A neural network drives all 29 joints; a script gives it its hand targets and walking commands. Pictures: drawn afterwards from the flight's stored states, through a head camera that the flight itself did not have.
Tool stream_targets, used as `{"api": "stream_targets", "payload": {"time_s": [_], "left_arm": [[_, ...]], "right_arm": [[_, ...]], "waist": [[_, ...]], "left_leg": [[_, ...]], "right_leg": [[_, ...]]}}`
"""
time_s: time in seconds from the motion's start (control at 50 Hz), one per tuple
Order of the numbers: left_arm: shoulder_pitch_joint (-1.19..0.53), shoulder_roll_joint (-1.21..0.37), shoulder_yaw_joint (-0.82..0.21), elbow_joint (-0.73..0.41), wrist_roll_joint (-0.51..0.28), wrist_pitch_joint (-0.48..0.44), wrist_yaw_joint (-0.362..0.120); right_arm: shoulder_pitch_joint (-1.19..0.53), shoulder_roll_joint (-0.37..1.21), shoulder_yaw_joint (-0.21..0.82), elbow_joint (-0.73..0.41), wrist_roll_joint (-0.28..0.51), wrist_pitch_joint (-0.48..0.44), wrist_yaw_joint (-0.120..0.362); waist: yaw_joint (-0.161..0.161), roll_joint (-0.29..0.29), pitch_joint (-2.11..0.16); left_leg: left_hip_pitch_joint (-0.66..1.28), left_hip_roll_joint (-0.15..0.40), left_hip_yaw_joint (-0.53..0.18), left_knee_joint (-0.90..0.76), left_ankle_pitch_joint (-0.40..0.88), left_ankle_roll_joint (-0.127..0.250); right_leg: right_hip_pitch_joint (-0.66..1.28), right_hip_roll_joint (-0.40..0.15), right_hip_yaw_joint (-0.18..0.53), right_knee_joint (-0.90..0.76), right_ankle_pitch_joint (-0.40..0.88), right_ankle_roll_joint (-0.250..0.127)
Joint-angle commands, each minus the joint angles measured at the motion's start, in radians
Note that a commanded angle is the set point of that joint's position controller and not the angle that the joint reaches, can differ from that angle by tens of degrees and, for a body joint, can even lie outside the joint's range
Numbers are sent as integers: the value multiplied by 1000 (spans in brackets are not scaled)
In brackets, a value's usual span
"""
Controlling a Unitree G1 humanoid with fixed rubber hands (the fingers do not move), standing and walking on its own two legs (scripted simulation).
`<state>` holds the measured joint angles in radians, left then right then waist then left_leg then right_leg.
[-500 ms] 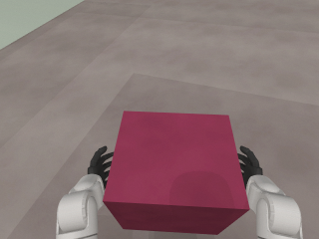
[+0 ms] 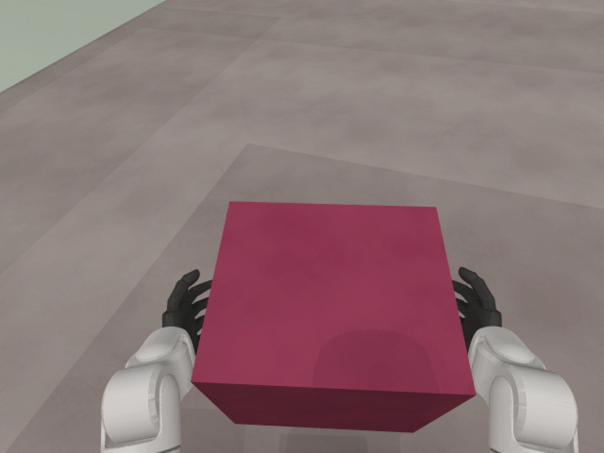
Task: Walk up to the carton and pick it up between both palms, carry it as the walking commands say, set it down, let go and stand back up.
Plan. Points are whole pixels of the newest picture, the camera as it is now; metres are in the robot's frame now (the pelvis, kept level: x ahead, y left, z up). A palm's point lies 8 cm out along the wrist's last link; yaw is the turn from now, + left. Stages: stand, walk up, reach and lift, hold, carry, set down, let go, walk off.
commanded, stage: carry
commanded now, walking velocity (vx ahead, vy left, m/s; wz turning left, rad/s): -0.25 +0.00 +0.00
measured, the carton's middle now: (327, 324) +0.28 -0.01 +0.02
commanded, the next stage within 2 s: none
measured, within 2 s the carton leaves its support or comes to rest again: neither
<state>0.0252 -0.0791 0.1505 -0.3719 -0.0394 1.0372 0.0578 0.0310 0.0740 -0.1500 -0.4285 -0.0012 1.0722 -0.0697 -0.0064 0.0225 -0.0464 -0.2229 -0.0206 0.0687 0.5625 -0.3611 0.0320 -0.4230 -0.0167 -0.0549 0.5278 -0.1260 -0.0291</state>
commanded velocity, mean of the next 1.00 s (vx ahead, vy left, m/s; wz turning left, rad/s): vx -0.25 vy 0.00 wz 0.00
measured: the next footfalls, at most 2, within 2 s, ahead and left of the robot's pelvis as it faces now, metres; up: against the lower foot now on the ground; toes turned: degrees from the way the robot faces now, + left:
right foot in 0.76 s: -0.12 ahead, -0.12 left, +0.00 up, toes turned -4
left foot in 1.10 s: -0.25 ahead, +0.09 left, +0.00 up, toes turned +3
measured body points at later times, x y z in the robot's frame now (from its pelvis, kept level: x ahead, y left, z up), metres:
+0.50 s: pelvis -0.09 -0.01 -0.02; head -0.08 -0.01 +0.43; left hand +0.15 +0.17 +0.04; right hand +0.16 -0.19 +0.05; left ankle -0.04 +0.10 -0.73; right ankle +0.09 -0.10 -0.73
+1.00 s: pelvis -0.21 -0.03 +0.00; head -0.19 -0.04 +0.45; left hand +0.03 +0.14 +0.06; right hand +0.03 -0.22 +0.05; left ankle -0.23 +0.10 -0.67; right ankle -0.16 -0.12 -0.73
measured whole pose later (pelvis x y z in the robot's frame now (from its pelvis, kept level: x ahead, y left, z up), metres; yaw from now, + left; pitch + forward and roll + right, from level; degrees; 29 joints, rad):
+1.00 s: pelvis -0.21 -0.03 +0.00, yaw +0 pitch +3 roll +0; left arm 0.07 -0.13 0.17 -0.51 -0.01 1.14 0.05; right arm 0.06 0.08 -0.17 -0.51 0.03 1.15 -0.06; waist -0.01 0.03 -0.04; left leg -0.53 0.04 0.00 1.05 -0.46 -0.01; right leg -0.43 0.01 -0.08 0.61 -0.24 -0.05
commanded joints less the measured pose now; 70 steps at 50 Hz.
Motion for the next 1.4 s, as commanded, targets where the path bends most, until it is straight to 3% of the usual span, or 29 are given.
{"api": "stream_targets", "payload": {"time_s": [0.0, 0.02, 0.06, 0.14, 0.24, 0.4, 0.44, 0.46, 0.48, 0.52, 0.56, 0.64, 0.68, 0.7, 0.72, 0.74, 0.78, 0.82, 0.92, 1.0, 1.04, 1.06, 1.1, 1.12, 1.18, 1.26, 1.3, 1.34, 1.38], "left_arm": [[-401, -724, -722, -229, -189, 63, -91], [-413, -711, -737, -291, -188, 72, -89], [-372, -737, -775, -287, -183, 88, -90], [-461, -763, -805, -353, -204, 97, -95], [-416, -767, -773, -330, -220, 114, -115], [-474, -764, -767, -359, -212, 110, -116], [-486, -763, -800, -373, -208, 108, -113], [-542, -776, -805, -427, -215, 104, -105], [-534, -775, -805, -380, -206, 110, -114], [-596, -840, -829, -412, -254, 86, -120], [-494, -866, -792, -358, -257, 79, -120], [-353, -788, -751, -294, -198, 77, -110], [-421, -788, -759, -294, -225, 79, -113], [-426, -783, -754, -348, -229, 79, -110], [-350, -735, -751, -285, -222, 89, -117], [-361, -727, -751, -293, -223, 77, -123], [-320, -745, -770, -309, -227, 63, -137], [-407, -743, -782, -297, -229, 71, -127], [-499, -767, -768, -390, -212, 64, -115], [-459, -768, -780, -386, -208, 77, -84], [-333, -731, -770, -337, -175, 89, -71], [-376, -725, -769, -351, -182, 90, -75], [-351, -785, -767, -296, -195, 100, -92], [-378, -763, -790, -338, -199, 88, -92], [-441, -814, -820, -386, -224, 70, -102], [-572, -861, -853, -486, -281, 50, -101], [-482, -812, -828, -411, -260, 64, -97], [-291, -751, -781, -322, -213, 69, -106], [-285, -780, -776, -243, -220, 62, -132]], "right_arm": [[-494, 698, 775, -277, 246, 34, 92], [-441, 730, 795, -245, 262, 47, 98], [-425, 742, 792, -280, 256, 52, 98], [-520, 753, 820, -352, 281, 61, 111], [-559, 770, 852, -418, 283, 75, 101], [-483, 825, 821, -295, 273, 89, 96], [-460, 825, 809, -286, 278, 76, 110], [-448, 841, 799, -284, 285, 77, 112], [-431, 828, 779, -255, 265, 72, 119], [-523, 856, 795, -352, 280, 39, 117], [-559, 833, 829, -412, 293, 40, 110], [-529, 736, 851, -447, 292, 31, 110], [-486, 717, 837, -347, 254, 43, 95], [-453, 773, 853, -337, 266, 54, 88], [-396, 707, 819, -320, 227, 62, 75], [-400, 721, 836, -308, 235, 56, 74], [-395, 750, 848, -309, 249, 54, 93], [-510, 716, 817, -185, 265, 47, 101], [-619, 793, 856, -344, 322, 29, 106], [-502, 754, 811, -339, 320, 44, 107], [-412, 739, 784, -311, 308, 53, 115], [-415, 726, 775, -277, 291, 56, 118], [-374, 785, 766, -281, 277, 51, 118], [-361, 784, 786, -287, 278, 35, 117], [-462, 782, 820, -367, 294, 22, 126], [-535, 816, 823, -415, 297, 0, 109], [-476, 754, 818, -374, 274, 14, 90], [-354, 740, 831, -333, 246, 30, 80], [-429, 722, 838, -338, 232, 25, 83]], "waist": [[9, -133, -398], [9, 3, -401], [14, 46, -371], [14, 34, -311], [13, -190, -220], [7, -186, -294], [-6, 58, -295], [-20, 298, -259], [-25, 369, -217], [-4, 267, -210], [13, 72, -315], [16, 63, -330], [29, 54, -298], [25, -24, -345], [18, -299, -339], [7, -436, -299], [33, -356, -377], [40, -150, -320], [22, -99, -266], [-3, -192, -385], [4, 66, -467], [0, 305, -430], [0, 248, -344], [-14, 245, -374], [-4, 179, -353], [11, 179, -412], [9, 46, -384], [7, -277, -418], [19, -382, -397]], "left_leg": [[-6, 175, -114, -16, 368, 21], [36, 187, -139, -28, 539, 8], [31, 187, -139, -35, 470, 17], [-15, 190, -136, -42, 323, 28], [-201, 130, -108, 11, -32, 31], [-66, 36, -40, 104, -94, 42], [-66, 115, -175, -138, -144, 79], [-138, 278, -380, -309, -229, 131], [-320, 394, -472, -400, -279, 207], [-414, 396, -339, -351, -164, 241], [-250, 321, -205, -245, -14, 145], [-115, 300, -213, -212, 117, 107], [-79, 273, -205, -84, 455, 82], [-112, 207, -141, 48, 449, 36], [-262, 139, -69, 181, 137, -8], [-443, 79, 12, 314, -185, -46], [-392, 83, -40, 470, -189, -49], [-323, 69, -54, 524, -80, -45], [-354, 35, -67, 489, -133, -49], [-127, 87, -66, 8, -41, -25], [116, 202, -191, -144, 596, -18], [204, 369, -390, -92, 1042, 74], [153, 386, -260, -35, 1233, 144], [123, 378, -246, -61, 987, 188], [43, 295, -175, -104, 715, 126], [166, 272, -167, -44, 777, 90], [6, 208, -128, 21, 513, 17], [-201, 134, -97, 147, 4, -18], [-210, 107, -71, 164, -59, -36]], "right_leg": [[284, -160, 97, 9, 416, -35], [260, -168, 106, 55, 445, -47], [203, -146, 96, 34, 310, -39], [140, -141, 74, 40, 186, -40], [154, -217, 193, -110, 1, -60], [-3, -237, 230, -291, -453, -55], [-34, -131, 124, -140, -431, -1], [-72, -19, 9, 126, -379, 41], [-26, 37, -21, 467, -390, 24], [18, 26, 57, 708, -333, 28], [-6, 21, 24, 599, -222, 21], [17, 15, -25, 297, -283, 36], [72, -33, 50, -57, -181, 27], [212, -108, 164, -169, 11, 16], [295, -329, 398, -162, 502, -40], [392, -439, 433, -77, 988, -52], [398, -358, 292, -5, 991, -161], [284, -278, 181, -36, 661, -136], [231, -271, 283, -189, 196, -139], [292, -252, 194, -6, 566, -132], [160, -130, 94, 176, 300, -27], [-74, -14, 49, 308, -227, 22], [-129, 27, 38, 596, -446, 19], [-140, 25, 66, 537, -424, 26], [-99, -7, 28, 463, -287, 24], [61, -25, 25, -25, -201, 33], [233, -133, 190, -130, 186, 9], [406, -354, 379, -97, 722, -66], [376, -321, 278, -97, 613, -114]]}}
